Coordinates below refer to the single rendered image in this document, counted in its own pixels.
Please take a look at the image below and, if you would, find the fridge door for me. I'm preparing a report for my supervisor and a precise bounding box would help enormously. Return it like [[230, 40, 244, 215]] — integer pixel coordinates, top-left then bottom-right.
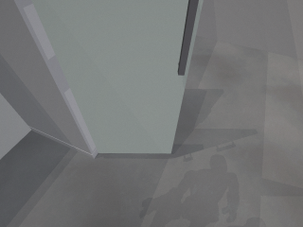
[[31, 0, 204, 154]]

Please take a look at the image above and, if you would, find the handle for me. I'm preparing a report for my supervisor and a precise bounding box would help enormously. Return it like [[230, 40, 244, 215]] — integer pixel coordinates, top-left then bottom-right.
[[177, 0, 199, 76]]

